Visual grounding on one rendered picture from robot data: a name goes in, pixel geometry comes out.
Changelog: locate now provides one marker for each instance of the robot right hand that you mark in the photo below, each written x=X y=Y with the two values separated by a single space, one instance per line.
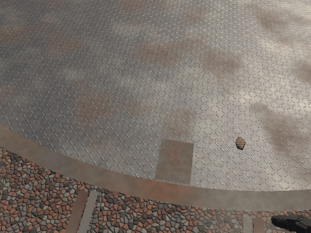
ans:
x=298 y=224

